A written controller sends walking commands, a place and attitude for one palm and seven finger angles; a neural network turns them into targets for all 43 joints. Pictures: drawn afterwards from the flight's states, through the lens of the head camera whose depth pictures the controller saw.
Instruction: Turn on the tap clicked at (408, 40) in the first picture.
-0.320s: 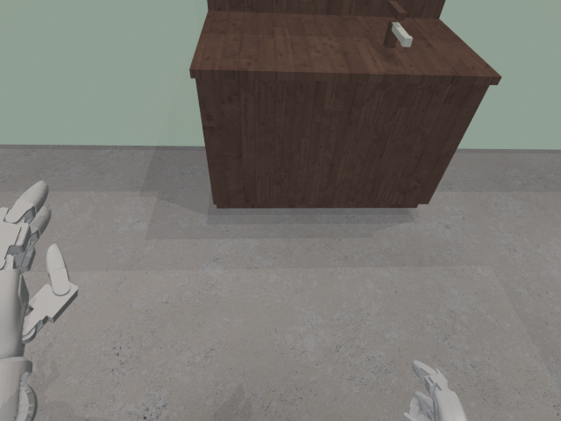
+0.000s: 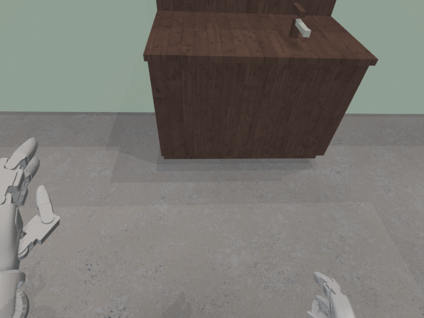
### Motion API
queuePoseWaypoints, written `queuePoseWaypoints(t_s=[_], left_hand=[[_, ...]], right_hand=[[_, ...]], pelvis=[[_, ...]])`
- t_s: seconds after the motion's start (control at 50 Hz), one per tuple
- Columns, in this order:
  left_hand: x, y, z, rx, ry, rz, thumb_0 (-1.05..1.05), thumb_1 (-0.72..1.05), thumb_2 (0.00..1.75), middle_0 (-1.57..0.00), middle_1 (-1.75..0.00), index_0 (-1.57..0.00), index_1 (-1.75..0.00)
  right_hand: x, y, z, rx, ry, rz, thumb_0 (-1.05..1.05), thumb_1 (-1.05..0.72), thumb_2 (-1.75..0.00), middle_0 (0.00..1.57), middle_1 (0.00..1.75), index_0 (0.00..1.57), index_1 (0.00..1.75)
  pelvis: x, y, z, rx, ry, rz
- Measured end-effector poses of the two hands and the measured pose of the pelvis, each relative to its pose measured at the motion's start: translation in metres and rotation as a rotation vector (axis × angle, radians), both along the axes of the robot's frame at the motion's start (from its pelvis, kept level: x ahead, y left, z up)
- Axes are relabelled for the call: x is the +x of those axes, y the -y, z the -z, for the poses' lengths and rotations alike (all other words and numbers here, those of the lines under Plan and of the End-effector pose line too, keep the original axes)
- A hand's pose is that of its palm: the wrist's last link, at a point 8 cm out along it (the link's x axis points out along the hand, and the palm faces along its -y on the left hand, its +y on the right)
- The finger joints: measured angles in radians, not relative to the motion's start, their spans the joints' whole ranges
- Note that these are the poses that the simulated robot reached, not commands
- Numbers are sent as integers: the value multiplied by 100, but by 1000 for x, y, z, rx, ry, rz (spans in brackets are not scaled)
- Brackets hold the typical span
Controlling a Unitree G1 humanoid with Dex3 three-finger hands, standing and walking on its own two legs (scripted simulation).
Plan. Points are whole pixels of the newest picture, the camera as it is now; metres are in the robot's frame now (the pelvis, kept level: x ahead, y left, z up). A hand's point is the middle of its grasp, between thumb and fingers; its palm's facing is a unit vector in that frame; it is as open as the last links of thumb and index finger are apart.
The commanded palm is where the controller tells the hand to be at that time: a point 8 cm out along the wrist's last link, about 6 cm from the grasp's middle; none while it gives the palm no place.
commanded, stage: look at it before walking up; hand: left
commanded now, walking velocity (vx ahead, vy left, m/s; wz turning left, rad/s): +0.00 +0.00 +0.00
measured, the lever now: (306, 33) +1.27 -0.35 +0.05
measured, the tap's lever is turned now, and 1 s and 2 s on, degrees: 0 0 0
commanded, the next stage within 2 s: walk to a spot facing it in 0.08 s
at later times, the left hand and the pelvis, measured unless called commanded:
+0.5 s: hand (82, 212) +0.23 +0.21 +0.15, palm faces +0.35 -0.87 -0.35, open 7.4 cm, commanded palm +0.18 +0.25 +0.18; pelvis -0.01 -0.01 -0.01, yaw -6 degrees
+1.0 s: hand (168, 181) +0.29 +0.10 +0.15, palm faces +0.11 -0.92 -0.38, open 7.4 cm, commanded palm +0.25 +0.17 +0.18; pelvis +0.01 -0.04 -0.02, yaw -20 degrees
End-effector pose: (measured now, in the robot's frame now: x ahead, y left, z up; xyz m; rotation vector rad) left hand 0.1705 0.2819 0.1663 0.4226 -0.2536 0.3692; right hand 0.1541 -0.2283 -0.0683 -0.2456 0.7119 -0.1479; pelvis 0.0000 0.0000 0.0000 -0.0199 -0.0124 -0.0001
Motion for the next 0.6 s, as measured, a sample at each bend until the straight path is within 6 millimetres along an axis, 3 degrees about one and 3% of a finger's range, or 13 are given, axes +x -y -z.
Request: queuePoseWaypoints(t_s=[0.34,0.48,0.6], left_hand=[[1,8,1,3,-5,1,1,89,89,-21,-31,-20,-30],[16,24,2,7,18,56,1,89,90,-21,-31,-20,-30],[25,42,1,24,32,133,1,89,89,-21,-31,-20,-30]], right_hand=[[-7,6,5,19,2,18,1,-90,-90,21,30,20,30],[-15,19,8,29,25,67,1,-90,-90,21,30,20,30],[-34,35,15,24,3,130,1,-90,-90,21,30,20,30]], pelvis=[[-5,5,2,7,-5,44],[-12,10,10,22,-15,101],[-16,12,17,33,-24,140]])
